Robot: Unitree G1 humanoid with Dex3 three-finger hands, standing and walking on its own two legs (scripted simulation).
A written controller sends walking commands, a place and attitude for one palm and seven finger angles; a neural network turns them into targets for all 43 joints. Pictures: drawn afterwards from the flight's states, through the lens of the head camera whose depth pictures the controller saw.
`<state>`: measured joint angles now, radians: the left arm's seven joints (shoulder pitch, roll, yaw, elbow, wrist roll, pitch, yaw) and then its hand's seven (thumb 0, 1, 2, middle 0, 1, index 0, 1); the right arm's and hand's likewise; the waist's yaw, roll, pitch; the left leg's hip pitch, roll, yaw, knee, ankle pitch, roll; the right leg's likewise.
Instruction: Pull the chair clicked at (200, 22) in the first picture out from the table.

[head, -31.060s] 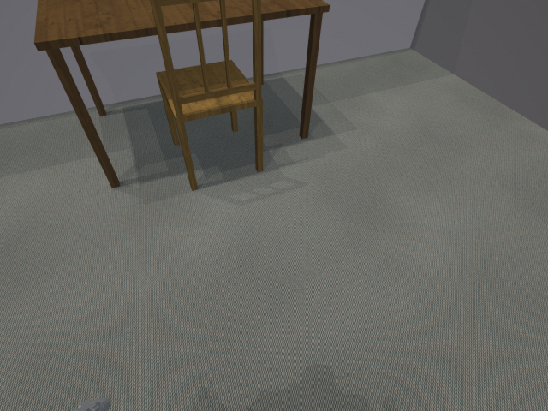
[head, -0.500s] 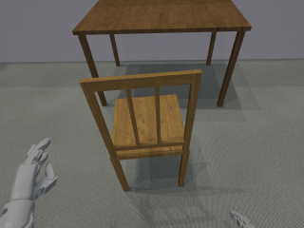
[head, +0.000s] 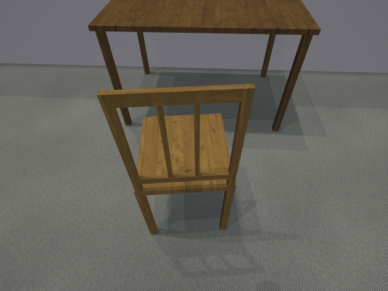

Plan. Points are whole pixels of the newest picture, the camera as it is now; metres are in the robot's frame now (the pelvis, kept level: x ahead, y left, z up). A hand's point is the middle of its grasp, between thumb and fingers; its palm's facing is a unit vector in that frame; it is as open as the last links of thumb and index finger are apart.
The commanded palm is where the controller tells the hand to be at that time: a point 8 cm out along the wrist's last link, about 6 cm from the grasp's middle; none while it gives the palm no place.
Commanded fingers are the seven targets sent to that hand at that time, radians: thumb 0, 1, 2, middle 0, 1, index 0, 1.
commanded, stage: let the arm hang, fingers relaxed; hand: left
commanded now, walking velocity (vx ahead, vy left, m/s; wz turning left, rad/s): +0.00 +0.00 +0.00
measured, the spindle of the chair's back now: (165, 146) +0.54 +0.13 -0.08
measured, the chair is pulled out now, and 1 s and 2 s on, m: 0.61 0.61 0.61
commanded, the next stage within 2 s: look to check the result in 0.50 s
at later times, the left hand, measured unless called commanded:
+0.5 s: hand out of the picture -0.01 +0.14 -0.17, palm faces +0.02 -0.99 -0.15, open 7.3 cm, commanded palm none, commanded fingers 0.00 0.90 0.90 -0.20 -0.30 -0.20 -0.30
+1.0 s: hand out of the picture +0.00 +0.14 -0.17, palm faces +0.02 -0.99 -0.17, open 7.3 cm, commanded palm none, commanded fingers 0.00 0.90 0.90 -0.20 -0.30 -0.20 -0.30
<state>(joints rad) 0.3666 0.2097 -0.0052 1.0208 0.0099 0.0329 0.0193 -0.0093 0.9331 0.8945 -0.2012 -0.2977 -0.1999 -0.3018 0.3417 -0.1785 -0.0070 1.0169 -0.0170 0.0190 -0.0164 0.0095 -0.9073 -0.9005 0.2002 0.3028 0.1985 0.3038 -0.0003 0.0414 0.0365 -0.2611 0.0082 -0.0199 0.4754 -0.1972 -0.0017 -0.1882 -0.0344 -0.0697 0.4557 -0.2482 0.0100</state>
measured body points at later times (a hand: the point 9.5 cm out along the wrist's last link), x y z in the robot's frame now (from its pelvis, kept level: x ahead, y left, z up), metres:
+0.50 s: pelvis +0.01 -0.01 +0.00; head +0.01 -0.02 +0.45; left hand -0.01 +0.19 -0.16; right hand -0.03 -0.22 -0.16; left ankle +0.04 +0.12 -0.74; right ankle +0.00 -0.13 -0.74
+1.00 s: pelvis +0.01 -0.01 +0.00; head +0.03 -0.02 +0.45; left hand +0.00 +0.19 -0.16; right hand -0.01 -0.22 -0.16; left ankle +0.04 +0.12 -0.74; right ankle +0.00 -0.13 -0.74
